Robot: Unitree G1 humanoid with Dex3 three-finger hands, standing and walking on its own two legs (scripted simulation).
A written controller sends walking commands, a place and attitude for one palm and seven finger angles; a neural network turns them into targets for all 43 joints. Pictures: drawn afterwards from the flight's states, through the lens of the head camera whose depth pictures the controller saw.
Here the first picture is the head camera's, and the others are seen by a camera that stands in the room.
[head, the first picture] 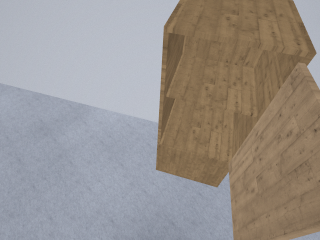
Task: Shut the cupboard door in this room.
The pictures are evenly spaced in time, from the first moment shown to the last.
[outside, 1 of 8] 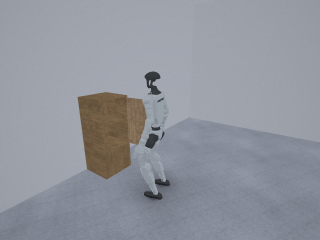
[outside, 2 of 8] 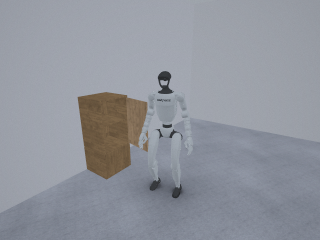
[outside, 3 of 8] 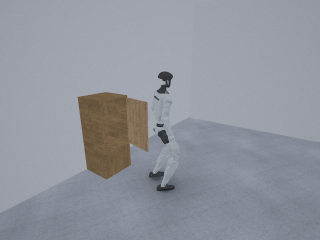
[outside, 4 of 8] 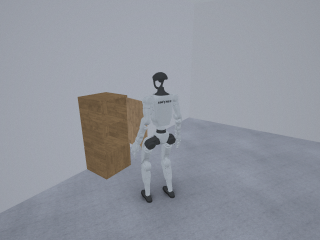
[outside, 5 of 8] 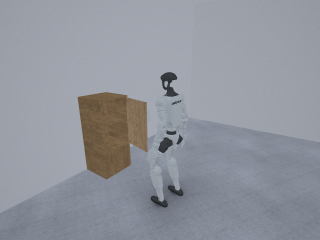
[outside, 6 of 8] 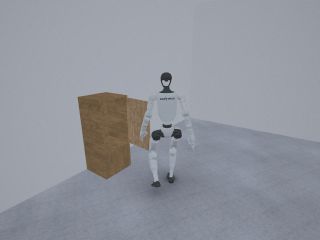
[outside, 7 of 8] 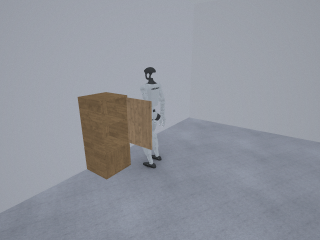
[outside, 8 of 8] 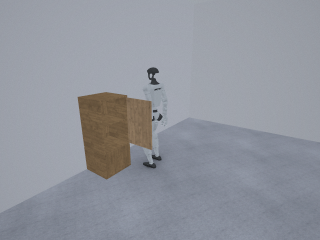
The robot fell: no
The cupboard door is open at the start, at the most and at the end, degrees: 97 101 91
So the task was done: no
